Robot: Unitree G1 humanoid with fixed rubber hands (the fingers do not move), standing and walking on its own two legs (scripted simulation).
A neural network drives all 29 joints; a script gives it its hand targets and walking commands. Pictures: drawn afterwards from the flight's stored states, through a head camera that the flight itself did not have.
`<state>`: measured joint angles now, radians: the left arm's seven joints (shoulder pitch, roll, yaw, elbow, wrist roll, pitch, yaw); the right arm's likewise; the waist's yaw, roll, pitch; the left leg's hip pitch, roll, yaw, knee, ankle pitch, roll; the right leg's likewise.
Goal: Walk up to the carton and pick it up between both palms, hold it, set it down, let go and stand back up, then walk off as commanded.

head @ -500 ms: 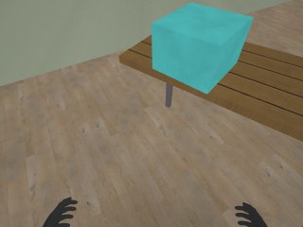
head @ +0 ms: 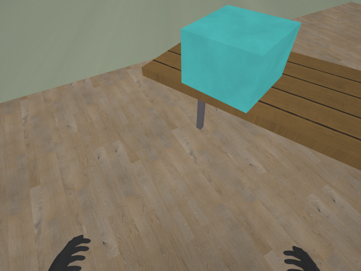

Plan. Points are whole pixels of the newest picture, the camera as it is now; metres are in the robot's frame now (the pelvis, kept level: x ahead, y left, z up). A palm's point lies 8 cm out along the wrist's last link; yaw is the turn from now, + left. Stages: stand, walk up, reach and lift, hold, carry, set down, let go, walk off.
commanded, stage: stand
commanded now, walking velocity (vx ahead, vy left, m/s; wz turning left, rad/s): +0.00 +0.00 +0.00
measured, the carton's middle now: (236, 55) +0.82 -0.17 +0.07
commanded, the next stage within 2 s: walk up in 1.70 s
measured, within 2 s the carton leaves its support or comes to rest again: neither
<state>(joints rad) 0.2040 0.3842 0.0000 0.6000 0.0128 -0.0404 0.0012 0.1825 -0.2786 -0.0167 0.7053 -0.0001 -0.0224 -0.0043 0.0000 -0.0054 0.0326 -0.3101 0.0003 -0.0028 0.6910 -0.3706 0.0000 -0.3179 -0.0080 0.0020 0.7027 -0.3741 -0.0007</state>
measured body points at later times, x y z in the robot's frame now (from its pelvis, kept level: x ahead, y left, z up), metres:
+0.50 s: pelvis -0.01 +0.00 +0.00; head -0.01 +0.00 +0.45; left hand +0.16 +0.29 -0.07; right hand +0.13 -0.27 -0.10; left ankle +0.00 +0.12 -0.72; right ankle +0.00 -0.12 -0.72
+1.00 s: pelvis -0.01 +0.00 +0.00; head -0.01 +0.00 +0.45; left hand +0.15 +0.29 -0.07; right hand +0.13 -0.27 -0.10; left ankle +0.00 +0.12 -0.72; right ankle +0.00 -0.12 -0.72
